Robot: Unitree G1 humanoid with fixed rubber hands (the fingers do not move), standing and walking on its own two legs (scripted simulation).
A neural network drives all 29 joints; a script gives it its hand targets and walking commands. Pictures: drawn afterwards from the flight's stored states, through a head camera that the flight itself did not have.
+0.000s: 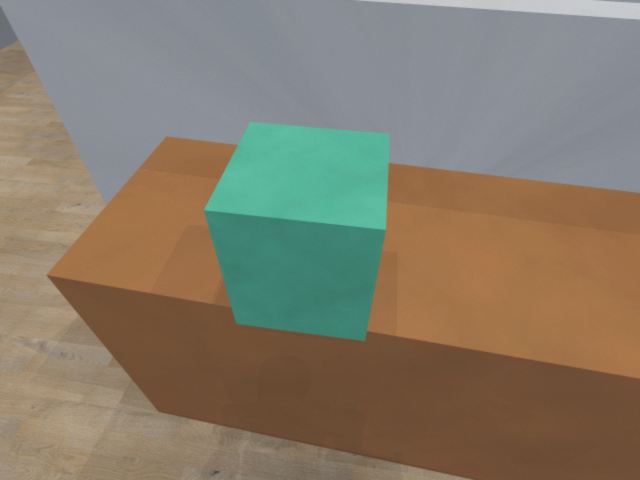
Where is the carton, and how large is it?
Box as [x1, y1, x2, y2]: [204, 122, 389, 340]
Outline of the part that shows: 250,122 204,209 236,323 364,340 385,231 389,134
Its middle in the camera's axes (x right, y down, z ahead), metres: -0.02 -0.01 +0.60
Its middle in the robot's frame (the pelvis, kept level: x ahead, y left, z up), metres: +0.46 +0.05 +0.05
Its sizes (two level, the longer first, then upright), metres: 0.210 0.200 0.250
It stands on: a pedestal, 0.68 m high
